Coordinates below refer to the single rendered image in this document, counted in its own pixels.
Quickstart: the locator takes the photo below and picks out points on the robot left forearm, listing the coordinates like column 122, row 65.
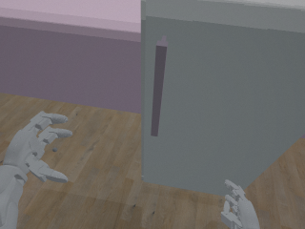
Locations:
column 12, row 180

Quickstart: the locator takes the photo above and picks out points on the fridge door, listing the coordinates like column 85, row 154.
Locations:
column 233, row 96

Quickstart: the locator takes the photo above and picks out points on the robot left hand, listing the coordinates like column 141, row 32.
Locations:
column 25, row 143

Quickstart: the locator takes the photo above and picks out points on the robot right hand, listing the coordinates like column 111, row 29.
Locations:
column 243, row 215

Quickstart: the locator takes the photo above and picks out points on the handle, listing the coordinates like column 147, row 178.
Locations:
column 161, row 50

